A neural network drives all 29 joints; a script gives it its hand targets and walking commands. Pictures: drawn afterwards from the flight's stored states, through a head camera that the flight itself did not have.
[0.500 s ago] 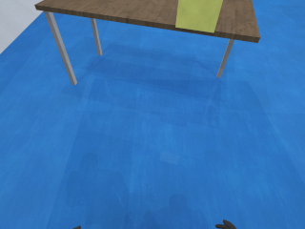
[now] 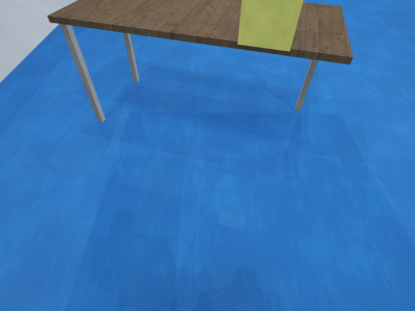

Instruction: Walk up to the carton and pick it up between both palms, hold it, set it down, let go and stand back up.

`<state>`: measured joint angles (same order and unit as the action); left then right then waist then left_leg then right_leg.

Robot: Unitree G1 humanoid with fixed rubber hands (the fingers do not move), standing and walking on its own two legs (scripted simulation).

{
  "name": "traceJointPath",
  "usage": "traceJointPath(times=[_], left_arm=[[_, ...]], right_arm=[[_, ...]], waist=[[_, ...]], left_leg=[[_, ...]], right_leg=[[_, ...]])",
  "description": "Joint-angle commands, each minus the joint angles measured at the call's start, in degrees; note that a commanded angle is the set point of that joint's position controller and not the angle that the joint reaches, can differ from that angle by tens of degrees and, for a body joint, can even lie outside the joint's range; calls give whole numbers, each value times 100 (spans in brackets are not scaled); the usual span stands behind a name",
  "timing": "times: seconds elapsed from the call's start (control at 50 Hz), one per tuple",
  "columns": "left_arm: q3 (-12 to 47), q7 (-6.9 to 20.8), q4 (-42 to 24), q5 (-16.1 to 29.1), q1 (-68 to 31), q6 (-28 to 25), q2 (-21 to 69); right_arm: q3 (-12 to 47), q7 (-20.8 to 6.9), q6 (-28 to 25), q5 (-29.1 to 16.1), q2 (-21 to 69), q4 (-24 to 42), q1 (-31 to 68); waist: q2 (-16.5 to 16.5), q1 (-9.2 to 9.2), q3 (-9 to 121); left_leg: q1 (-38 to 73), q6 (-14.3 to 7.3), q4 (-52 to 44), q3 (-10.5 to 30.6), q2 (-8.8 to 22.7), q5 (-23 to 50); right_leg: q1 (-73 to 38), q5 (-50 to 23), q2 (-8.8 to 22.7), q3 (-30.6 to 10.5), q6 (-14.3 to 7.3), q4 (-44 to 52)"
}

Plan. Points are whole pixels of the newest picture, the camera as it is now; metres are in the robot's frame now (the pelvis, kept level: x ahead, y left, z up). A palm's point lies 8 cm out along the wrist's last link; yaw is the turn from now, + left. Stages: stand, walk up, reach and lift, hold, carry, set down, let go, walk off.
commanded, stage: stand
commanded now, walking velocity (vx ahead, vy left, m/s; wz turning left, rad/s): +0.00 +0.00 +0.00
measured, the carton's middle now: (270, 11) +1.25 -0.27 +0.09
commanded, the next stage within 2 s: none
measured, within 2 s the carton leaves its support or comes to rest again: neither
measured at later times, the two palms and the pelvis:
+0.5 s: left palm out of the picture -0.02 +0.21 -0.13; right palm out of the picture -0.01 -0.22 -0.13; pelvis -0.01 +0.00 +0.01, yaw +0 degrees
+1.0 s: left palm out of the picture -0.05 +0.20 -0.14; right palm out of the picture -0.04 -0.20 -0.14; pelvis -0.02 +0.01 +0.01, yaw +0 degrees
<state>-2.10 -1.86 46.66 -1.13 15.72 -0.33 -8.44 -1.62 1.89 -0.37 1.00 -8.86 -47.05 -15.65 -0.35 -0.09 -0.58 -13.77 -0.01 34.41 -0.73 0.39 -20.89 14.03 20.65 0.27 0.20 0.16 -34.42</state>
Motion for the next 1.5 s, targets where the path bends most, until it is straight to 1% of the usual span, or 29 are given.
traceJointPath(times=[0.0,0.04,0.08,0.14,0.16,0.26,0.28,0.32,0.4,0.42,0.54,0.58,0.7,0.72,0.82,0.88,0.92,0.94,0.98,1.08,1.1,1.16,1.22,1.28,1.3,1.34,1.4,1.46,1.48], left_arm=[[-183,-50,-86,21,348,-24,-546],[-199,-39,-40,12,265,-23,-634],[-209,-24,120,-2,329,-4,-550],[-231,-31,225,12,258,-23,-561],[-250,-45,317,-3,249,-41,-575],[-168,-65,691,21,406,24,-353],[-153,-59,750,14,501,18,-336],[-148,-61,914,21,558,26,-389],[-133,-88,1011,3,421,-7,-444],[-126,-103,1128,-1,560,-5,-424],[-6,-69,1355,8,542,-6,-43],[-24,-83,1497,30,604,0,-96],[13,-85,1627,43,681,-10,-49],[41,-97,1662,-2,645,1,-25],[7,-88,1740,32,669,-13,-135],[9,-92,1769,55,696,-29,-96],[56,-87,1782,31,673,8,85],[-3,-83,1795,-9,577,8,-148],[43,-103,1849,5,762,9,45],[28,-99,1851,4,750,13,-46],[71,-122,1874,8,754,19,115],[81,-126,1907,23,927,10,45],[57,-115,1871,16,702,10,-63],[29,-114,1945,46,779,12,-111],[32,-120,1861,15,720,-3,-69],[163,-114,1957,53,1088,27,297],[49,-137,1914,28,936,19,-96],[69,-112,1938,9,813,33,-37],[91,-114,1975,40,953,19,111]], right_arm=[[-171,70,-74,-23,-591,125,-213],[-157,17,-63,-29,-621,34,-68],[-207,24,-59,-42,-678,-153,-384],[-232,36,-40,-28,-724,-314,-379],[-195,36,-63,-25,-653,-359,-410],[-106,90,-16,-24,-466,-617,-194],[-172,76,-10,-43,-660,-680,-222],[-110,80,-8,-26,-490,-817,-376],[-85,84,24,-19,-448,-1121,-506],[-118,59,27,-43,-430,-1154,-487],[-35,71,5,-50,-281,-1437,-540],[-43,46,-42,-7,-437,-1473,-501],[9,75,6,-39,-145,-1667,-531],[-4,83,32,-51,-210,-1698,-536],[13,93,-7,-13,-241,-1772,-459],[14,78,-27,-68,-116,-1792,-526],[-9,85,-21,-52,-244,-1855,-557],[-24,125,-18,-31,-240,-1857,-496],[-40,115,9,-27,-304,-1921,-677],[70,58,-29,-15,-41,-1903,-610],[23,67,-54,-13,-184,-1927,-726],[39,93,-43,-9,-154,-1862,-471],[12,86,-27,-49,-221,-1961,-728],[44,91,-40,-55,-192,-1893,-764],[54,84,-32,-49,-125,-1992,-808],[58,91,-47,-50,-144,-1925,-611],[103,84,-58,-23,-57,-1943,-715],[59,91,-96,-33,-181,-1950,-746],[37,101,-75,-30,-185,-1905,-691]], waist=[[269,-8,83],[-82,-37,-272],[103,53,-189],[-244,40,-100],[-3,76,150],[86,-72,-367],[-228,-84,-201],[278,-8,-205],[-175,16,-622],[176,46,-412],[256,27,-509],[-4,12,-265],[-129,17,-687],[141,55,-846],[-3,-25,-571],[305,-12,-426],[-33,15,-512],[226,-25,-442],[-91,43,-598],[-24,22,-496],[240,71,-611],[12,-77,-680],[166,64,-499],[223,47,-253],[-48,40,-448],[10,-111,-612],[-101,-13,-443],[214,38,-615],[-22,-34,-423]], left_leg=[[137,-255,-608,327,316,2031],[-47,-238,-666,303,313,1993],[168,-202,-683,310,334,2170],[324,-290,-881,320,381,2248],[370,-312,-865,422,444,2338],[205,-253,-1144,411,398,1756],[350,-277,-1167,394,359,1644],[379,-298,-1164,370,349,1638],[179,-260,-1237,343,332,1494],[451,-254,-1251,306,320,1333],[271,-255,-1364,383,375,1226],[379,-219,-1373,362,360,1381],[215,-170,-1366,308,314,1306],[68,-148,-1440,318,329,1174],[283,-229,-1421,459,363,1081],[435,-263,-1410,397,366,1258],[235,-221,-1477,403,332,954],[286,-245,-1473,467,383,1138],[255,-198,-1464,375,312,952],[199,-220,-1416,386,379,1331],[179,-217,-1476,482,415,1318],[243,-238,-1472,402,389,1315],[209,-241,-1522,440,344,992],[415,-263,-1478,487,429,1339],[162,-256,-1499,478,372,1360],[265,-241,-1510,413,373,1218],[105,-305,-1606,482,384,1209],[314,-270,-1499,456,402,1356],[446,-271,-1445,364,366,1446]], right_leg=[[-151,-2165,280,-217,-201,557],[-37,-2055,341,-262,-211,653],[-120,-2052,321,-194,-175,677],[-117,-1818,335,-207,-187,744],[-388,-1849,287,-161,-182,705],[-256,-1593,302,-202,-123,964],[-286,-1671,336,-227,-156,1004],[-288,-1659,333,-216,-162,1047],[-305,-1535,393,-297,-153,1210],[-185,-1482,353,-256,-158,1221],[-288,-1328,388,-281,-163,1304],[-503,-1452,411,-303,-175,1271],[-248,-1471,431,-305,-125,1330],[-222,-1334,394,-277,-102,1342],[-220,-1305,375,-258,-100,1356],[-232,-1384,373,-259,-144,1341],[-212,-1269,372,-247,-99,1317],[-305,-1369,403,-218,-106,1319],[-174,-1261,382,-253,-58,1373],[-294,-1406,425,-217,-91,1250],[-315,-1431,410,-246,-85,1247],[-109,-1363,432,-249,-69,1310],[-189,-1235,433,-241,-55,1316],[-278,-1401,417,-201,-81,1228],[-384,-1456,449,-180,-56,1229],[-31,-1378,410,-268,-69,1288],[-329,-1382,448,-285,-93,1238],[-57,-1326,440,-226,-53,1284],[-120,-1395,433,-247,-24,1281]])
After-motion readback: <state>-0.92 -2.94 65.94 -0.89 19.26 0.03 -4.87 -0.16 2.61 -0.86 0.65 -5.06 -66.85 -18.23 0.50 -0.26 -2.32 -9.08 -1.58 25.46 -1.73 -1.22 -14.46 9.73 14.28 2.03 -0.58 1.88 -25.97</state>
